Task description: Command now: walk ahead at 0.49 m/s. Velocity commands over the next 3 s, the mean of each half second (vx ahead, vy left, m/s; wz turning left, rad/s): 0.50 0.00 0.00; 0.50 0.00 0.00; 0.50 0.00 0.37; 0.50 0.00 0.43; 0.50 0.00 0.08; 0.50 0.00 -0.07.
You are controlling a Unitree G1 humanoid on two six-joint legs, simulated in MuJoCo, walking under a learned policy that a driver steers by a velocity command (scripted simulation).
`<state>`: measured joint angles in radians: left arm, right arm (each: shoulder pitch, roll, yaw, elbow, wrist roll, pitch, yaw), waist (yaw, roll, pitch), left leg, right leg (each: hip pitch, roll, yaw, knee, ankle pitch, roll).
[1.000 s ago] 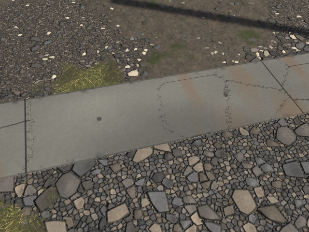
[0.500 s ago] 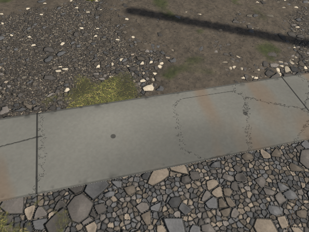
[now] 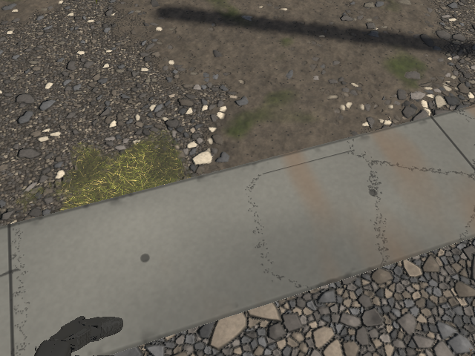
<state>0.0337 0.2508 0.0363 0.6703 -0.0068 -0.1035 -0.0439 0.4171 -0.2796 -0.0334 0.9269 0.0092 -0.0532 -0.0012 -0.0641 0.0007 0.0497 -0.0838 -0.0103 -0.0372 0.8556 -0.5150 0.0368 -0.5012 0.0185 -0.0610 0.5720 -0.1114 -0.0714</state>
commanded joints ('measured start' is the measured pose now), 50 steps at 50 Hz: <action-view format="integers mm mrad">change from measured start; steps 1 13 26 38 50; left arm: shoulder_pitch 306 252 446 133 -97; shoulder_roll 150 161 23 95 100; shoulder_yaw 50 47 -4 27 21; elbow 33 110 144 92 6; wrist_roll -2 1 5 6 -10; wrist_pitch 4 -7 21 34 -1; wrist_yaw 15 32 42 48 -7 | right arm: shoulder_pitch -63 -296 32 -125 -5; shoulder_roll -158 -52 -304 -133 -170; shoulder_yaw -28 -18 -97 -49 -61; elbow -125 -198 -149 -136 -45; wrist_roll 40 -7 -14 -8 11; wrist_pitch -59 -25 -41 -55 -7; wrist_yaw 12 5 30 15 -8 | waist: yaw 162 89 -1 55 10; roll -131 -45 319 51 81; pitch -242 -1 -413 -37 9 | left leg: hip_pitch -657 -571 466 -42 180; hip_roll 44 151 397 219 277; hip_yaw -86 -3 -584 -107 -67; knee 486 -92 -450 -736 -605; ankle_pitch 53 572 295 570 713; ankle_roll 28 -53 295 197 138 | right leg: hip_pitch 753 334 -91 -202 -107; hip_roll -359 -182 47 -165 -73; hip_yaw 599 137 56 121 64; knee -274 -465 602 321 -77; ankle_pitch -172 158 -372 53 57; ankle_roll -203 -152 44 83 16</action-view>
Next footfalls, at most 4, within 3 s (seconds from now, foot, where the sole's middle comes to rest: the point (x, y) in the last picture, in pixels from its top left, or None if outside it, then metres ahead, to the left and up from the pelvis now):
0.50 left None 0.45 0.15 -0.76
1.06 right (262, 249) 0.75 -0.09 -0.76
1.60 left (171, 188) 0.99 0.19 -0.76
2.12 right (192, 111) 1.36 0.12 -0.76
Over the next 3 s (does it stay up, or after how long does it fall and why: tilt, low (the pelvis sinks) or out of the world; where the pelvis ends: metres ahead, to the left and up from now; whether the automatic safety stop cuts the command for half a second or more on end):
stays up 1.57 0.39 0.03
